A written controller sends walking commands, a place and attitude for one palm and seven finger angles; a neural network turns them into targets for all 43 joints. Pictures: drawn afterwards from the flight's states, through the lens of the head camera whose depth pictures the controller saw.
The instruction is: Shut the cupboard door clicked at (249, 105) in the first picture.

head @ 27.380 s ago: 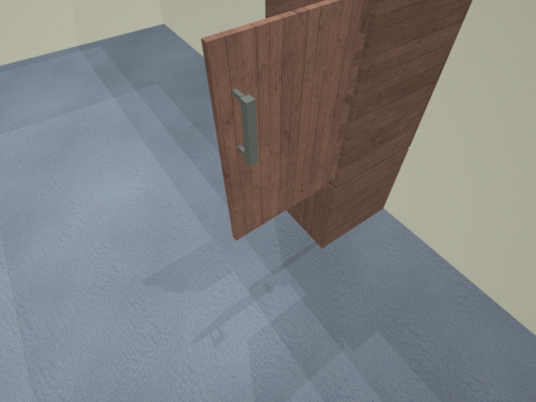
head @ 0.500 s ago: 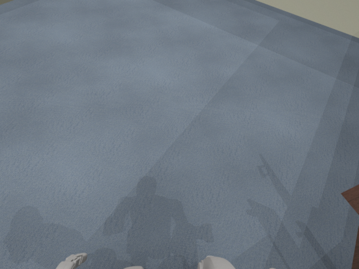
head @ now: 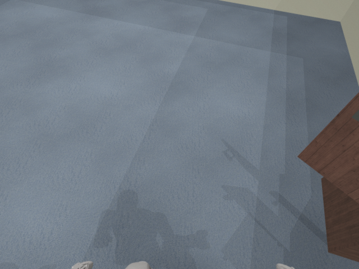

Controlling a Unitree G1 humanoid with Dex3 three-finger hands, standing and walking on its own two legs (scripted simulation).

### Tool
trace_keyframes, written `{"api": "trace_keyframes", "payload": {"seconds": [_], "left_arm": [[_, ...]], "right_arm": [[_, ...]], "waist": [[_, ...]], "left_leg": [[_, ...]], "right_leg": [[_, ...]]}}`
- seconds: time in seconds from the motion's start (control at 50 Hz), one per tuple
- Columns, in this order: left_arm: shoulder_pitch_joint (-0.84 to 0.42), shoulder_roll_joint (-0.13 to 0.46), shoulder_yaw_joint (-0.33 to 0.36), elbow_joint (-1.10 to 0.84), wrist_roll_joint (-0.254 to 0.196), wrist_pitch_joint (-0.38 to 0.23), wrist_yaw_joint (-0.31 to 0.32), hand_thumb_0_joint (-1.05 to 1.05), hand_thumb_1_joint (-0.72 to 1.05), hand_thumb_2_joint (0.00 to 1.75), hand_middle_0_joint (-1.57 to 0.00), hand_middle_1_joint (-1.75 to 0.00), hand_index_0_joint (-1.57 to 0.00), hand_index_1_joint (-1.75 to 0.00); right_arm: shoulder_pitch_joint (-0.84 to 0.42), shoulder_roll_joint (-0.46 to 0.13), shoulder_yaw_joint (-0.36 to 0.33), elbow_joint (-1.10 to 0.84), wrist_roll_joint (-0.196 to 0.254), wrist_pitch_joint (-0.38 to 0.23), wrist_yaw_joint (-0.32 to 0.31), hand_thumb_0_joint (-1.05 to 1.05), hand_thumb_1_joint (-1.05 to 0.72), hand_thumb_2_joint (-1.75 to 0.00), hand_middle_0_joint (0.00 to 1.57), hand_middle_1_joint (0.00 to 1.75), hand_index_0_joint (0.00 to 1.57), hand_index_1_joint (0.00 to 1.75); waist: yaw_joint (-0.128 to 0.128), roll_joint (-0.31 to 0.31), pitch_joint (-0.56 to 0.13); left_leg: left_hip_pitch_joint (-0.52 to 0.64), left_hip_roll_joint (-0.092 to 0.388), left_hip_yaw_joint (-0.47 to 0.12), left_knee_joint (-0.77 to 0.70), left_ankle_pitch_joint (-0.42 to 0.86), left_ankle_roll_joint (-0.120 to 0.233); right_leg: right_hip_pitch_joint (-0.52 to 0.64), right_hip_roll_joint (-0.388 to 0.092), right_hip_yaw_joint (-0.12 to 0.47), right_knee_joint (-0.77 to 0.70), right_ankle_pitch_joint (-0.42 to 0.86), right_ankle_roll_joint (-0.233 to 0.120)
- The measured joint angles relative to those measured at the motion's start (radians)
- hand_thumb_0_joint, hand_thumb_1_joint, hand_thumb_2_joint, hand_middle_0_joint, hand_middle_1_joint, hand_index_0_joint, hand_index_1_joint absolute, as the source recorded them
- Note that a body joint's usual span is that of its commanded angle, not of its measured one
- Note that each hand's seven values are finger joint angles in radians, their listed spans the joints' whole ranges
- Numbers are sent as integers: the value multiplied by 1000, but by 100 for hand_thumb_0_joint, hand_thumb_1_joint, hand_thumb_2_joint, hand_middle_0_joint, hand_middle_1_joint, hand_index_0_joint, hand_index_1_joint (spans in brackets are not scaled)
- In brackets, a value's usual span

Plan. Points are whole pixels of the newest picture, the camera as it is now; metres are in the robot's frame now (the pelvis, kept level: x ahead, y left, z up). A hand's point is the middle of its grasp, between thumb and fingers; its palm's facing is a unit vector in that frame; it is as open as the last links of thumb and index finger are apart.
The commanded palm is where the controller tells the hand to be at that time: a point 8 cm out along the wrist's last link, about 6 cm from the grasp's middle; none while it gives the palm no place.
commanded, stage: turn to face it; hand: left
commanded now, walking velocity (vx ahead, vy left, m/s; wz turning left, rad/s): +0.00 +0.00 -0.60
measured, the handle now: out of the picture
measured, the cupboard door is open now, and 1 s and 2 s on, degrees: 58 58 58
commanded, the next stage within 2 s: take the last steps up to it in 1.22 s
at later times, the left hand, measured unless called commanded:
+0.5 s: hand (121, 253) +0.17 +0.16 -0.15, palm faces -0.29 -0.92 -0.27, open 7.4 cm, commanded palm none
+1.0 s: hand (149, 222) +0.24 +0.09 -0.15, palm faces -0.55 -0.80 -0.23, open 7.4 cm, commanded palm none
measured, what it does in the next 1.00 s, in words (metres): steps on the spot, turning right: left foot, then right foot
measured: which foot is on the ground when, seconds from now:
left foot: up 0.00-0.00, down 0.02-0.36, up 0.38-0.66, down 0.68-1.00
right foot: down 0.00-0.02, up 0.04-0.36, down 0.38-0.68, up 0.70-1.00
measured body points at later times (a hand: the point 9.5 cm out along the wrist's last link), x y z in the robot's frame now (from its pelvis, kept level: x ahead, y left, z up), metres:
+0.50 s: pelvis +0.01 -0.01 +0.00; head +0.05 -0.04 +0.45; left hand +0.18 +0.20 -0.13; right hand -0.01 -0.30 -0.15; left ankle +0.02 +0.12 -0.67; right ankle -0.04 -0.13 -0.73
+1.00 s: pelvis +0.03 -0.01 +0.00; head +0.07 -0.04 +0.45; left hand +0.27 +0.14 -0.13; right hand -0.08 -0.25 -0.14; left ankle +0.09 +0.10 -0.73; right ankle -0.06 -0.10 -0.71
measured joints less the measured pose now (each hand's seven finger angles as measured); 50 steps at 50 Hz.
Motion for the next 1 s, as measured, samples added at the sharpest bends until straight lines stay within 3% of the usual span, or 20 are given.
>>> {"api": "trace_keyframes", "payload": {"seconds": [0.02, 0.08, 0.12, 0.16, 0.2, 0.28, 0.34, 0.38, 0.44, 0.5, 0.56, 0.64, 0.68, 0.74, 0.78, 0.82, 0.96, 1.0], "left_arm": [[7, 1, 2, 0, -4, 5, -1, 0, 90, 90, -21, -30, -21, -30], [-5, 20, 13, 10, -7, 20, -7, 0, 90, 90, -21, -30, -21, -30], [-14, 29, 22, 14, -5, 23, -16, 0, 90, 90, -20, -30, -20, -30], [-21, 32, 28, 10, -6, 25, -24, 0, 90, 90, -20, -30, -20, -30], [-26, 32, 31, 4, -7, 28, -29, 0, 90, 90, -20, -30, -20, -30], [-37, 27, 29, -7, -5, 26, -34, 0, 90, 90, -20, -30, -20, -30], [-44, 25, 24, -15, -4, 16, -35, 0, 90, 90, -20, -30, -20, -30], [-38, 34, 18, -26, 0, -4, -33, 0, 90, 90, -20, -30, -20, -30], [-40, 6, 6, -17, -2, -20, -13, 0, 90, 90, -20, -30, -20, -30], [-25, -6, -1, -11, -2, -16, 1, 0, 90, 90, -20, -30, -20, -30], [-13, -5, -5, -3, 1, -12, 2, 0, 90, 90, -20, -30, -21, -30], [-5, 4, -3, 5, 2, -3, -2, 0, 90, 90, -21, -30, -21, -30], [1, 10, 1, 6, -5, 7, -3, 0, 90, 90, -21, -30, -21, -30], [-16, 29, 12, 14, -7, 22, -9, 0, 90, 90, -21, -30, -21, -30], [-27, 37, 20, 15, -5, 23, -17, 0, 90, 90, -20, -30, -20, -30], [-37, 40, 25, 12, -6, 24, -23, 0, 90, 90, -20, -30, -20, -30], [-68, 26, 20, 0, -7, 20, -28, 0, 90, 90, -20, -30, -20, -30], [-71, 20, 14, -3, -6, 11, -28, 0, 90, 90, -20, -30, -20, -30]], "right_arm": [[5, -1, 4, -7, -2, -10, 0, 1, -90, -90, 20, 30, 20, 30], [6, 21, 19, -12, -17, -27, -3, 1, -90, -90, 20, 30, 20, 30], [16, 31, 27, -15, -23, -30, -6, 1, -90, -90, 20, 30, 20, 30], [25, 35, 30, -13, -25, -28, -8, 1, -90, -90, 20, 30, 20, 30], [31, 34, 28, -6, -26, -25, -9, 1, -90, -90, 21, 30, 20, 30], [41, 23, 15, 9, -26, -19, -3, 1, -90, -90, 21, 30, 21, 30], [51, 7, 3, 20, -23, -12, 3, 1, -90, -90, 21, 30, 21, 30], [66, -4, -5, 23, -15, -3, 8, 1, -90, -90, 21, 30, 21, 30], [41, -39, -18, 44, -9, 31, -2, 1, -90, -90, 20, 30, 20, 30], [23, -43, -19, 45, -7, 30, -5, 1, -90, -90, 20, 30, 20, 30], [15, -33, -14, 28, -5, 20, -1, 1, -91, -90, 20, 30, 20, 30], [8, -14, -5, 5, 0, 5, 1, 1, -91, -90, 20, 30, 20, 30], [17, -11, 4, -6, -3, -14, 1, 1, -90, -90, 20, 30, 20, 30], [23, 11, 20, -7, -18, -29, -4, 1, -90, -90, 20, 30, 20, 30], [35, 22, 27, -7, -24, -32, -6, 1, -90, -90, 20, 30, 20, 30], [47, 28, 30, -1, -26, -30, -9, 1, -90, -90, 20, 30, 20, 30], [75, 19, 14, 35, -26, -20, -3, 1, -90, -90, 21, 30, 21, 30], [84, 9, 6, 46, -23, -14, 0, 1, -90, -90, 21, 30, 21, 30]], "waist": [[1, 3, -10], [6, -23, 0], [8, -23, 10], [9, -14, 16], [10, -1, 18], [0, 31, 21], [-8, 50, 18], [-8, 38, 0], [-11, 79, 11], [-13, 68, 11], [-11, 39, 6], [-3, 5, -3], [-5, 0, -15], [-2, -22, -4], [-3, -19, 5], [-2, -11, 12], [-18, 35, 18], [-23, 47, 13]], "left_leg": [[31, 5, -3, -86, 43, 14], [34, 17, 34, -67, 48, 70], [59, 35, 54, -92, 52, 79], [87, 54, 73, -129, 67, 77], [108, 74, 95, -155, 77, 72], [125, 113, 139, -153, 67, 57], [115, 142, 170, -96, 32, 38], [74, 140, 177, 5, -45, 21], [-36, 95, 45, 275, -171, 12], [-99, 56, 13, 382, -128, -2], [-96, 33, 13, 295, -95, -9], [-29, 5, 9, 69, -35, -4], [27, 5, 9, -85, 48, 19], [31, 19, 44, -66, 40, 75], [58, 37, 60, -95, 45, 81], [86, 53, 76, -135, 62, 78], [124, 106, 135, -151, 55, 53], [117, 119, 151, -112, 30, 39]], "right_leg": [[-16, 12, 9, 23, -12, 7], [-104, 17, -7, 270, -195, 10], [-156, 13, -48, 445, -222, 19], [-178, -4, -87, 517, -210, 30], [-173, -21, -114, 500, -196, 36], [-111, -41, -148, 324, -170, 30], [-30, -40, -168, 138, -79, 14], [21, -51, -150, 12, 3, -18], [-3, -26, -131, 55, -39, -23], [11, -20, -97, 7, -11, -17], [18, -20, -60, -27, 11, -15], [1, -12, -10, -16, 8, 2], [-26, 3, 10, 28, -14, 13], [-118, 12, -9, 289, -198, 12], [-167, 8, -49, 456, -215, 20], [-182, -6, -84, 516, -201, 30], [-78, -35, -146, 253, -153, 20], [-14, -33, -157, 110, -63, 8]]}}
